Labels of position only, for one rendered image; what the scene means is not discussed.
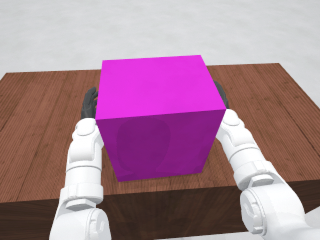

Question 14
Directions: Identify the robot right hand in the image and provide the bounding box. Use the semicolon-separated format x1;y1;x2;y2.
213;80;230;109

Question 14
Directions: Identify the robot left hand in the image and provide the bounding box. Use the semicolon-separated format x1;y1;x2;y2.
80;86;99;120

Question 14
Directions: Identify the pedestal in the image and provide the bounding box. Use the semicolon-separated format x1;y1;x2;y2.
0;63;320;240

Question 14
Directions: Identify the left robot upper arm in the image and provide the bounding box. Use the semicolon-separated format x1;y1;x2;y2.
50;208;112;240

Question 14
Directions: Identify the right robot upper arm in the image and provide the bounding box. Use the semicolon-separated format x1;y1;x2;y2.
240;183;320;240

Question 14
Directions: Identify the robot left forearm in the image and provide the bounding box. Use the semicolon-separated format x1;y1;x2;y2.
49;118;104;240

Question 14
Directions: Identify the robot right forearm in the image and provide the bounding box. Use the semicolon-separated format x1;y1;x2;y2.
216;109;306;221

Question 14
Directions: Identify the carton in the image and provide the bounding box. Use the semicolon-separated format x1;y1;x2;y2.
95;55;227;182

